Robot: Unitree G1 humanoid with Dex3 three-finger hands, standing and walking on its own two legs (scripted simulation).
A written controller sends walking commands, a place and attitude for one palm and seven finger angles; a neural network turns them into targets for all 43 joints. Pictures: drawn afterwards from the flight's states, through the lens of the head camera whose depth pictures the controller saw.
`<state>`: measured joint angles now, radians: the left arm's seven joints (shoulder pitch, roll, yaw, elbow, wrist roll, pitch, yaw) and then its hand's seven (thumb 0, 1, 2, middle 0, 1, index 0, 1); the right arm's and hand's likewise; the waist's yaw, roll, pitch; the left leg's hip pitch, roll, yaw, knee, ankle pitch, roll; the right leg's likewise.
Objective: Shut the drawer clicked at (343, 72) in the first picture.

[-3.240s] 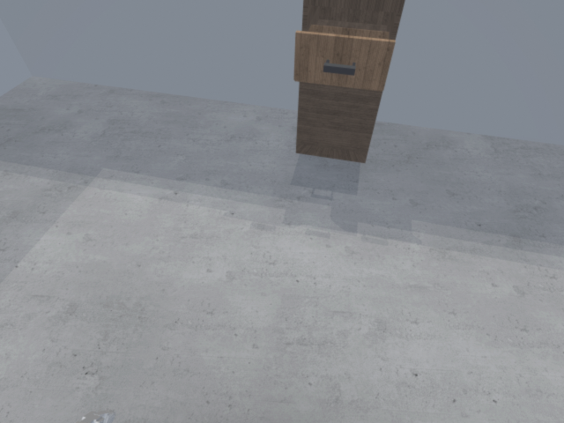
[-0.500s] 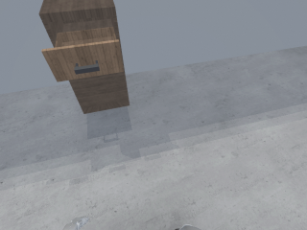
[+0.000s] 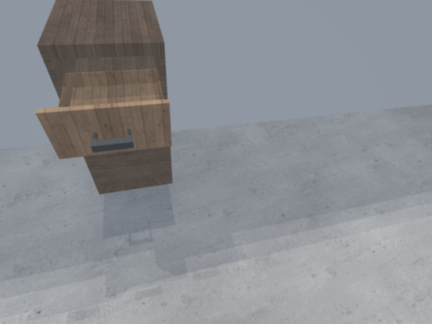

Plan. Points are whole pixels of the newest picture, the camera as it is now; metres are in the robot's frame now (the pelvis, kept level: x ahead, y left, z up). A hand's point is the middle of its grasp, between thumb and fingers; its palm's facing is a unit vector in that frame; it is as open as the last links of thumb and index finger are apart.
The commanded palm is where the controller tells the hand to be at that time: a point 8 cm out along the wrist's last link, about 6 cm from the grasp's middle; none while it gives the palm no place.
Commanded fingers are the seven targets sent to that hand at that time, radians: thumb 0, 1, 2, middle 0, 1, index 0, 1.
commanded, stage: turn to face it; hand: left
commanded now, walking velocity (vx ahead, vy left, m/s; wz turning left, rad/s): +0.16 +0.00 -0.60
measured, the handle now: (112, 139) +0.61 +0.35 -0.08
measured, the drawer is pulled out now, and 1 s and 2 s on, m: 0.29 0.29 0.29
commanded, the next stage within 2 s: take the last steps up to it in 0.70 s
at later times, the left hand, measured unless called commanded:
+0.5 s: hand (149, 292) +0.22 +0.15 -0.16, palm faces +0.14 -0.97 -0.19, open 7.2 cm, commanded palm none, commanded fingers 0.00 0.90 0.90 -0.20 -0.30 -0.20 -0.30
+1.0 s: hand out of the picture +0.12 +0.18 -0.16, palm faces +0.26 -0.93 -0.25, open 7.4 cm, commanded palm none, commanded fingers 0.00 0.90 0.90 -0.20 -0.30 -0.20 -0.30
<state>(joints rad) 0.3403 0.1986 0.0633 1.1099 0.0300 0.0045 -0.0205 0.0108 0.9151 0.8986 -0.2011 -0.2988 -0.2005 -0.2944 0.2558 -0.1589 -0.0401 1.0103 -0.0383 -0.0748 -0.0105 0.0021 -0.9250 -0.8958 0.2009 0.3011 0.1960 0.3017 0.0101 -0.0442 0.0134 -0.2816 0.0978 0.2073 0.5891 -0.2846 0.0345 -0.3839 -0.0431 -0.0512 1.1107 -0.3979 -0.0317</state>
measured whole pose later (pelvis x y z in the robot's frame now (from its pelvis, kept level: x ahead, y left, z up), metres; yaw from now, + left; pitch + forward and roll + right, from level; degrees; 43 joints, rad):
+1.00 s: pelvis +0.15 -0.02 +0.00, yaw +13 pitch -1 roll +1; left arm 0.29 0.20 0.03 1.03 0.03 0.02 0.00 0.01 0.91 0.90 -0.20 -0.30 -0.20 -0.29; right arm 0.20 -0.18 -0.04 1.00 -0.03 0.02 -0.01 0.00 -0.91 -0.90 0.20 0.30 0.20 0.30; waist 0.01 0.02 0.03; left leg -0.23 0.01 0.07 0.51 -0.26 0.02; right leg -0.23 -0.05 -0.08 0.58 -0.39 0.04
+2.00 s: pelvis +0.37 +0.03 +0.01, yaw +15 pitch -1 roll +1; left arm 0.14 0.13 0.03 1.02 0.02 -0.03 0.04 -0.01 0.93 0.90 -0.20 -0.30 -0.20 -0.29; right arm 0.28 -0.16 -0.04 1.11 0.00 0.03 -0.03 0.00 -0.91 -0.90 0.20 0.30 0.20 0.30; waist -0.02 0.03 0.07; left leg -0.30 0.04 0.05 0.84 -0.52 -0.03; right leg -0.26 -0.05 -0.14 0.52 -0.23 -0.06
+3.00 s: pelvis +0.35 +0.11 +0.01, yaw +15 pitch -1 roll +1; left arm 0.32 0.13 -0.02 1.08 0.02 0.00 0.03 0.01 0.91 0.90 -0.20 -0.30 -0.20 -0.29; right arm 0.34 -0.18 0.01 1.08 -0.01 -0.01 -0.02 0.00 -0.91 -0.90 0.20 0.30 0.20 0.30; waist 0.00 0.02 0.00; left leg -0.16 -0.05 0.10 0.41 -0.24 0.07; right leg -0.23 -0.03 0.05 0.47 -0.22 0.03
